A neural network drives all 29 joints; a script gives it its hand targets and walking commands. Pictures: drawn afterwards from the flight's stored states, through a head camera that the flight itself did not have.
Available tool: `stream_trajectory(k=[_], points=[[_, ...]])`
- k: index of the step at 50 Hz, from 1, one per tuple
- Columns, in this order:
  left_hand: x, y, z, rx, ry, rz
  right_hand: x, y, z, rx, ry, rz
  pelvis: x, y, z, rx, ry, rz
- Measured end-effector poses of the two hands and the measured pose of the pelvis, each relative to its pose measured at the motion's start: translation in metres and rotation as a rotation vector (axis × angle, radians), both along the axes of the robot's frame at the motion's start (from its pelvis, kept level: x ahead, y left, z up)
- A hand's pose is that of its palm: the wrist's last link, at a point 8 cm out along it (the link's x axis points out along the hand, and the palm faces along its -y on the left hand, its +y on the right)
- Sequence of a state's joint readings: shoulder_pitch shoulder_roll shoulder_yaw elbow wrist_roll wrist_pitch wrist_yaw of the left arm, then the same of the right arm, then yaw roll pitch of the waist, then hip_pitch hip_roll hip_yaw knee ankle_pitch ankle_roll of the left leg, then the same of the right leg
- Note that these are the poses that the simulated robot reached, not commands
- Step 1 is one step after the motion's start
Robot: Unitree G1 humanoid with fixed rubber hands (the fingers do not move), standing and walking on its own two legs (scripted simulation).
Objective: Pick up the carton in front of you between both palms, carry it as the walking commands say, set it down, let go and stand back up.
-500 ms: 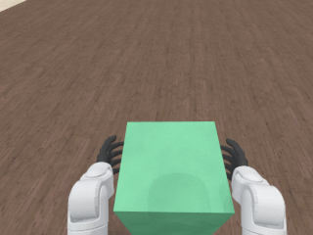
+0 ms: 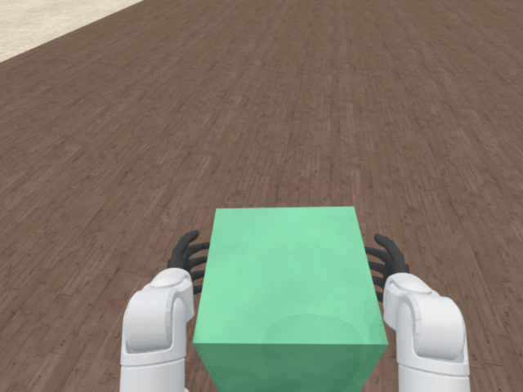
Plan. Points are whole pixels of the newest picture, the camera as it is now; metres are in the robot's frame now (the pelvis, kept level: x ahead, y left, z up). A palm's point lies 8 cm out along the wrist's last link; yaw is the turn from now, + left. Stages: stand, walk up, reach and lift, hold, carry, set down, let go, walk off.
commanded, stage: carry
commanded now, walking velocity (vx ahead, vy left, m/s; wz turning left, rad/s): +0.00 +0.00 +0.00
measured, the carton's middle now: (286, 307) +0.27 +0.00 +0.01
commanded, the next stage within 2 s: hold in 1.56 s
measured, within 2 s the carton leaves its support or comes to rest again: neither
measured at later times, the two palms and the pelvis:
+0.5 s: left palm (181, 291) +0.28 +0.16 +0.04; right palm (374, 297) +0.28 -0.14 +0.04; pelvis +0.00 +0.01 +0.00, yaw +0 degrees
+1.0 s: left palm (177, 303) +0.26 +0.16 +0.04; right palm (377, 310) +0.26 -0.13 +0.04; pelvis -0.03 +0.01 +0.00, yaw +0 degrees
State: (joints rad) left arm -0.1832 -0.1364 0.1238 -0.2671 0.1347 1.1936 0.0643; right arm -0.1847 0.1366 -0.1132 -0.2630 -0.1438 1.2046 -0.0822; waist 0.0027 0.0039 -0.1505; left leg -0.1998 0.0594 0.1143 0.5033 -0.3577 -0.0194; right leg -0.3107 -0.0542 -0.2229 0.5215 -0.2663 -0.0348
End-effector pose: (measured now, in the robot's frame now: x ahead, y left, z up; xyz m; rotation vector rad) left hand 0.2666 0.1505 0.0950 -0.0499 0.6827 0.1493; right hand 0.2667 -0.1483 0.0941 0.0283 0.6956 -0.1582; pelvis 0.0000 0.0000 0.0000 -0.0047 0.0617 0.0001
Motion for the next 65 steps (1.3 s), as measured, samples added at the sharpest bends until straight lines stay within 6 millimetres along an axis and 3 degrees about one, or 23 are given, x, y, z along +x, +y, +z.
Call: stream_trajectory(k=[10,27,38,65], points=[[0.015,0.008,-0.035,0.028,0.057,-0.017,0.014,0.008,-0.036,-0.024,0.058,0.021,0.014,0.008,-0.005,0.0,0.003,0.002],[0.016,0.012,-0.057,0.082,0.007,-0.051,0.016,0.013,-0.059,-0.072,0.009,0.057,-0.002,0.012,-0.003,0.001,-0.022,0.001],[0.011,0.012,-0.051,0.076,-0.052,-0.044,0.01,0.013,-0.053,-0.065,-0.051,0.046,-0.02,0.013,0.0,0.004,-0.024,0.0],[-0.014,0.014,-0.05,0.078,-0.027,-0.048,-0.015,0.014,-0.053,-0.067,-0.025,0.045,-0.038,0.015,0.0,0.005,-0.03,-0.002]])
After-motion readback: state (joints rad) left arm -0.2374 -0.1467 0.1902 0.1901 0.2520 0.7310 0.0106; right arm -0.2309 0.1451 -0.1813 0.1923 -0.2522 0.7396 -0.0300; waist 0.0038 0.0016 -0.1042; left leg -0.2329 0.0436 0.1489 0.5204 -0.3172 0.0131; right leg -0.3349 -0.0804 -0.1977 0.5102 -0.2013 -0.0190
